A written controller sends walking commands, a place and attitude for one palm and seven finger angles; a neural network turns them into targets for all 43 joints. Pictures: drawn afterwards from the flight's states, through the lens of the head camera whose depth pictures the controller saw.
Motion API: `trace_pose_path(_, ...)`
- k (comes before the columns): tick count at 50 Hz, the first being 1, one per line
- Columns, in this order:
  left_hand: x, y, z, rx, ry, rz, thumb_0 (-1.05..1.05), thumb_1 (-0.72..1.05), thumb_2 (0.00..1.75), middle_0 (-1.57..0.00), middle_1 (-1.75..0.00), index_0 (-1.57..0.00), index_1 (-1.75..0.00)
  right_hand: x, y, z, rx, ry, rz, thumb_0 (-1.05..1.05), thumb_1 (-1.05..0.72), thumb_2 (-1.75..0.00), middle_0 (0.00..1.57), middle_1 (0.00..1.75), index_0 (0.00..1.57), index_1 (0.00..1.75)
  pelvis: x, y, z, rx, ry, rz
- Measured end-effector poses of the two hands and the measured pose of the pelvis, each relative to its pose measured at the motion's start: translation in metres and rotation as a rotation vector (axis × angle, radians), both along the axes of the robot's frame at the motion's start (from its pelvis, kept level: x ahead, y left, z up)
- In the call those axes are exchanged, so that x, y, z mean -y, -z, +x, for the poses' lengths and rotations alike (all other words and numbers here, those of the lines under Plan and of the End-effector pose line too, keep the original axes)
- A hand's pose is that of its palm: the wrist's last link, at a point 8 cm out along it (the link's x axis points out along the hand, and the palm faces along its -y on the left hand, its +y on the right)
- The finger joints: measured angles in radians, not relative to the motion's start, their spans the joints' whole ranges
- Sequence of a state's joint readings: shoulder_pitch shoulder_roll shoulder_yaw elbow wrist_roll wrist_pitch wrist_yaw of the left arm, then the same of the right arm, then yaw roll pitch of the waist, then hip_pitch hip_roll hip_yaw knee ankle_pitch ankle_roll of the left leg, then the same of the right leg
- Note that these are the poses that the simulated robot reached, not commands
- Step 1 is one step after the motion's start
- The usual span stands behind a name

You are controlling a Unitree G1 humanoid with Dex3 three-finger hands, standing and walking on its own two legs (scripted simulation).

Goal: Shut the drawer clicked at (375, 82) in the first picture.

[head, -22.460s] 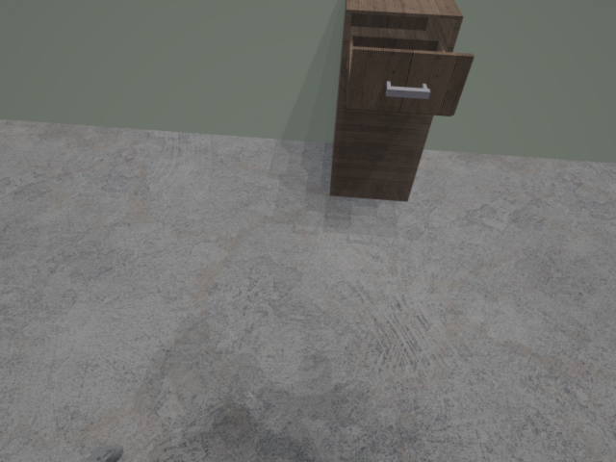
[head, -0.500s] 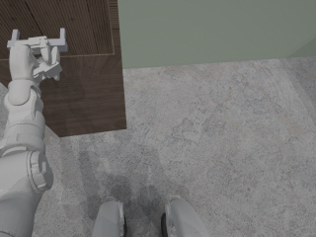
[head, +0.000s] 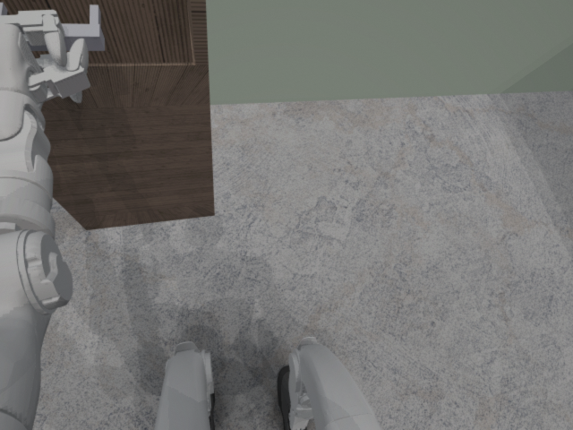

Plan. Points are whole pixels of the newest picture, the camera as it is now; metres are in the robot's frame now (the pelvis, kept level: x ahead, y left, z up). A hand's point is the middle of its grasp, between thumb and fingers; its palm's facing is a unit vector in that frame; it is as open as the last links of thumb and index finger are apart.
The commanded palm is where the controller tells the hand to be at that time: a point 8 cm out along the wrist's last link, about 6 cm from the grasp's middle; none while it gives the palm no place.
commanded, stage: pull the fist back off the drawer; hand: left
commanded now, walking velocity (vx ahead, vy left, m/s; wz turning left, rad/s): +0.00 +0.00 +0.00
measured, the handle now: (48, 24) +0.62 +0.24 +0.08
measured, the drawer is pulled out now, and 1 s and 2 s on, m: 0.00 0.00 0.00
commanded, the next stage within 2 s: draw the hand back to the body in 0.58 s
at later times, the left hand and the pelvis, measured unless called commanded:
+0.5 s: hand (85, 72) +0.55 +0.20 +0.08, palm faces +0.08 -1.00 -0.03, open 2.9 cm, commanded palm +0.53 +0.23 +0.08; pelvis +0.02 +0.01 +0.01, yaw -1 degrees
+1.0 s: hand (28, 97) +0.47 +0.22 +0.13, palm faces +0.11 -0.99 -0.02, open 3.2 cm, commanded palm +0.43 +0.26 +0.14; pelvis +0.08 +0.00 +0.07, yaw +0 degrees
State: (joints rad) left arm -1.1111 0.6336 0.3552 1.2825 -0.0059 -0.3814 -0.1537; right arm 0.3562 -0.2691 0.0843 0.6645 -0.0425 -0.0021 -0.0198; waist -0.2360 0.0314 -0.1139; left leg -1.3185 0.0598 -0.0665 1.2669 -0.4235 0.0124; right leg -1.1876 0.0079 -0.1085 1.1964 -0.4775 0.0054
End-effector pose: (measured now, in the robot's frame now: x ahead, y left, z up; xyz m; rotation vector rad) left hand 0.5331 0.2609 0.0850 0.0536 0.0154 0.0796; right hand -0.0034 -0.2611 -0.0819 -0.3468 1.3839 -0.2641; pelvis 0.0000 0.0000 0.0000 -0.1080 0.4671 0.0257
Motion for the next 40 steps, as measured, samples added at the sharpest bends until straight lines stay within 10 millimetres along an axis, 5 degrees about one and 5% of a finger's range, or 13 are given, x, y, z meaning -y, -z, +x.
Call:
trace_pose_path(18, 0.004, 0.002, -0.003, 0.001, 0.009, -0.015, -0.03, 0.63, 0.87, -1.40, -1.60, -1.40, -1.60, -0.010, 0.000, -0.005, -0.015, 0.019, 0.041, 0.00, -0.91, -0.90, 0.20, 0.30, 0.21, 0.30, -0.004, -0.003, 0.004, 0.006, 0.014, 0.004)
trace_pose_path(31, 0.018, 0.002, -0.009, 0.005, -0.006, -0.023, -0.02, 0.79, 0.87, -1.40, -1.60, -1.40, -1.60, -0.013, -0.005, 0.043, 0.045, 0.028, 0.090, 0.00, -0.91, -0.90, 0.20, 0.30, 0.21, 0.30, -0.006, -0.020, 0.032, 0.032, 0.032, 0.028)
trace_pose_path(40, 0.007, -0.007, -0.021, 0.037, -0.029, -0.009, -0.01, 0.82, 0.87, -1.40, -1.60, -1.40, -1.60, -0.008, -0.015, 0.081, 0.091, 0.046, 0.104, 0.00, -0.91, -0.90, 0.20, 0.30, 0.21, 0.30, -0.002, -0.033, 0.053, 0.056, 0.043, 0.041)
